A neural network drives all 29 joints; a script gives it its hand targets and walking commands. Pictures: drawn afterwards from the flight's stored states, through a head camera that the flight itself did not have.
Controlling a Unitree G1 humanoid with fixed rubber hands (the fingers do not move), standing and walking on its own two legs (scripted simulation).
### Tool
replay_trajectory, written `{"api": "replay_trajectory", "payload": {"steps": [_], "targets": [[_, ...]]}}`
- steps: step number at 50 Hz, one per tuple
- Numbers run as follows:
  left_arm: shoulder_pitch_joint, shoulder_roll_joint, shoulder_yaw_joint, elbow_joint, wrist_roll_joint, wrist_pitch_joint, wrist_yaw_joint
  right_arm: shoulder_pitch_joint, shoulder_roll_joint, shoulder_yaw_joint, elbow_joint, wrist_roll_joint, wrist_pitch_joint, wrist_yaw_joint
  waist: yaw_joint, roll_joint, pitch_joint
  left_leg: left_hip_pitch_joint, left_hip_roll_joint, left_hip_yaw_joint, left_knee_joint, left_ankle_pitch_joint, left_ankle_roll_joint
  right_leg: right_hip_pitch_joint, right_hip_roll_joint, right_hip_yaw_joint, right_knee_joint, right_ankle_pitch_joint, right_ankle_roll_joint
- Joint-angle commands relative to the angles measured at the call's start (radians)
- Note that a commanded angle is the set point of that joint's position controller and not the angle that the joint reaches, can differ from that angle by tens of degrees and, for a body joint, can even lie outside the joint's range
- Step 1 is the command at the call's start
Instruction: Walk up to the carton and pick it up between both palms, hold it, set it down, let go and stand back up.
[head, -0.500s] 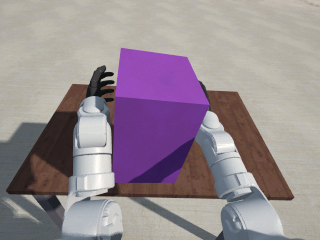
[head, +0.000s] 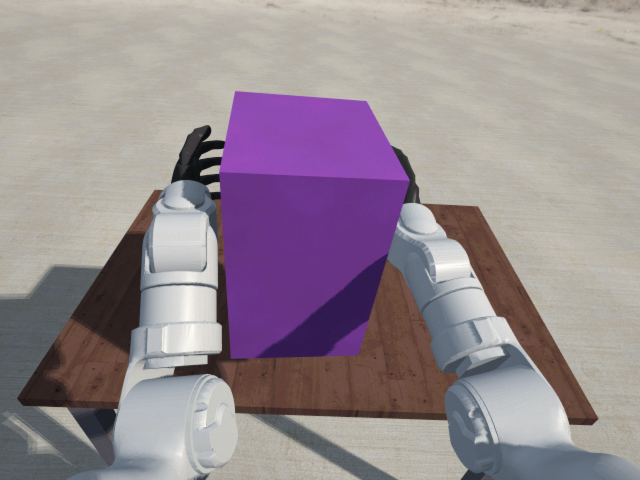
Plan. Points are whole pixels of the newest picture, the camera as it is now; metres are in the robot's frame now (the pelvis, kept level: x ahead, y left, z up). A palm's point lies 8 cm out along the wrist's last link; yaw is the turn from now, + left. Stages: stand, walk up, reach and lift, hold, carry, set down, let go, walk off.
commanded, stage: reach and lift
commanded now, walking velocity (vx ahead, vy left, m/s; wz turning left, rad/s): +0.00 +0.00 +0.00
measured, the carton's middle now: (299, 228) +0.37 +0.00 +0.19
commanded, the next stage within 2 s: hold in 0.14 s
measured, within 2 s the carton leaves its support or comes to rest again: neither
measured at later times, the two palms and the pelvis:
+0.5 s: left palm (184, 186) +0.36 +0.13 +0.26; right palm (408, 206) +0.35 -0.13 +0.23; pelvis -0.01 +0.01 +0.00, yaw -1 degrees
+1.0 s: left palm (184, 177) +0.37 +0.13 +0.26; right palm (411, 189) +0.36 -0.13 +0.25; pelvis -0.01 -0.02 +0.00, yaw +0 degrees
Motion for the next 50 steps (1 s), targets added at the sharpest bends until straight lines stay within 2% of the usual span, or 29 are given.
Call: {"api": "replay_trajectory", "payload": {"steps": [1,6,12,16,24,31,39,43,50], "targets": [[-0.611,-0.656,-0.504,-0.124,-0.171,-0.05,-0.156,-0.925,0.629,0.39,-0.458,0.122,-0.049,0.063,-0.033,0.072,-0.465,0.048,-0.098,0.026,-0.01,0.467,-0.036,0.243,0.095,-0.008,0.044,0.375,0.03],[-0.613,-0.66,-0.547,-0.19,-0.18,-0.033,-0.147,-0.914,0.613,0.404,-0.515,0.142,-0.03,0.06,-0.04,0.1,-0.473,0.064,-0.093,0.018,0.002,0.5,-0.049,0.227,0.103,-0.007,0.043,0.351,0.024],[-0.629,-0.662,-0.563,-0.212,-0.178,-0.012,-0.133,-0.926,0.596,0.401,-0.522,0.149,-0.01,0.072,-0.028,0.12,-0.466,0.049,-0.086,0.018,-0.004,0.469,-0.05,0.196,0.107,-0.005,0.036,0.256,0.013],[-0.641,-0.657,-0.539,-0.18,-0.17,0.001,-0.129,-0.933,0.588,0.384,-0.482,0.143,0.005,0.082,-0.018,0.117,-0.443,0.019,-0.082,0.021,-0.025,0.4,-0.041,0.179,0.105,-0.004,0.03,0.194,0.009],[-0.659,-0.653,-0.465,-0.069,-0.16,0.02,-0.142,-1.0,0.608,0.356,-0.437,0.134,0.026,0.086,0.003,0.075,-0.416,-0.05,-0.08,0.033,-0.063,0.272,-0.015,0.178,0.1,0.0,0.021,0.124,0.009],[-0.72,-0.657,-0.447,-0.02,-0.179,0.012,-0.15,-1.056,0.652,0.349,-0.425,0.141,0.04,0.078,0.004,0.062,-0.444,-0.079,-0.083,0.034,-0.068,0.221,-0.002,0.179,0.093,0.008,0.02,0.104,0.013],[-0.765,-0.644,-0.428,0.036,-0.189,-0.005,-0.158,-1.09,0.673,0.321,-0.385,0.153,0.058,0.069,0.004,0.087,-0.462,-0.118,-0.089,0.026,-0.075,0.154,0.005,0.178,0.077,0.021,0.026,0.069,0.021],[-0.781,-0.633,-0.417,0.05,-0.194,-0.014,-0.158,-1.104,0.687,0.325,-0.376,0.166,0.068,0.062,0.012,0.081,-0.474,-0.127,-0.095,0.023,-0.072,0.154,0.01,0.182,0.072,0.027,0.025,0.07,0.027],[-0.761,-0.619,-0.415,0.028,-0.202,-0.015,-0.161,-1.087,0.698,0.358,-0.41,0.203,0.091,0.038,0.012,0.061,-0.502,-0.098,-0.106,0.014,-0.046,0.235,0.002,0.201,0.074,0.03,0.032,0.151,0.039]]}}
